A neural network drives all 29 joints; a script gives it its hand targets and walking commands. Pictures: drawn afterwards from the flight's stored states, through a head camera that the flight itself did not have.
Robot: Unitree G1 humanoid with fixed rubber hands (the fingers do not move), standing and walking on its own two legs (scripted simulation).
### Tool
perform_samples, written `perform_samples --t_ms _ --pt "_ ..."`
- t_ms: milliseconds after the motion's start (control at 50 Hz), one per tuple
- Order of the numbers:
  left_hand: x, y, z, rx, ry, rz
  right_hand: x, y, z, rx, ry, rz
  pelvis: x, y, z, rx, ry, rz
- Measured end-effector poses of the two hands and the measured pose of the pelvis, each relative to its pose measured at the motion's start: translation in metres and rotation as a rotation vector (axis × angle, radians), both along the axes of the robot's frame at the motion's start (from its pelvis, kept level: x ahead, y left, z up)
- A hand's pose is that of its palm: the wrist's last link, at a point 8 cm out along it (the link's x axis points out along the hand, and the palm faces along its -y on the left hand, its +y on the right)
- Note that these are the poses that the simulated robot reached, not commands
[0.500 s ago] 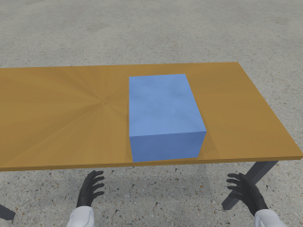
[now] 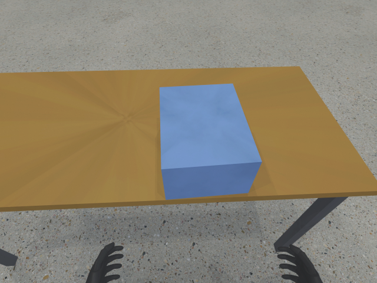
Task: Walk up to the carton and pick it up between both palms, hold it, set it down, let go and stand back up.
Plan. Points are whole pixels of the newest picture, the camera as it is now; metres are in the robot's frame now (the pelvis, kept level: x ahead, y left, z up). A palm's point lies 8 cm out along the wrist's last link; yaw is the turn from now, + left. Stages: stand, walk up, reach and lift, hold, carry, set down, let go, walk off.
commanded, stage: set down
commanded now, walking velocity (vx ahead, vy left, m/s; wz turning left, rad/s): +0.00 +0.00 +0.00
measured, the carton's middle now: (201, 137) +0.48 -0.01 +0.00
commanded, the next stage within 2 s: let go in 0.30 s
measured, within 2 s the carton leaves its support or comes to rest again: neither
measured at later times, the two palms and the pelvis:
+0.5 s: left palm out of the picture +0.13 +0.22 -0.09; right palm out of the picture +0.13 -0.23 -0.08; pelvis -0.01 -0.01 +0.00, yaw +1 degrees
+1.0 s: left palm out of the picture +0.09 +0.23 -0.11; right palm out of the picture +0.08 -0.24 -0.11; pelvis -0.02 -0.01 -0.01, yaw +2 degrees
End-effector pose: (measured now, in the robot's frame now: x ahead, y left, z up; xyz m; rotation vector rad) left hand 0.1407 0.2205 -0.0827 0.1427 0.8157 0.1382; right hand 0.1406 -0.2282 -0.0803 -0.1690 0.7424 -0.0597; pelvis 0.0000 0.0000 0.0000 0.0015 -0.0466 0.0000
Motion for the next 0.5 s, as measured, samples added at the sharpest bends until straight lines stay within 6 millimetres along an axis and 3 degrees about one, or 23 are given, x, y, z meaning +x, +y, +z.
perform_samples --t_ms 220,500 --pt "-0.003 0.013 0.000 0.018 0.034 -0.009 0.001 0.001 -0.003 -0.011 0.012 -0.003 -0.002 0.000 0.000 -0.001 -0.006 0.010" --pt "-0.009 0.002 -0.004 0.008 0.044 -0.017 -0.006 -0.002 -0.004 -0.014 0.009 0.000 -0.011 -0.007 -0.001 0.001 -0.015 0.017"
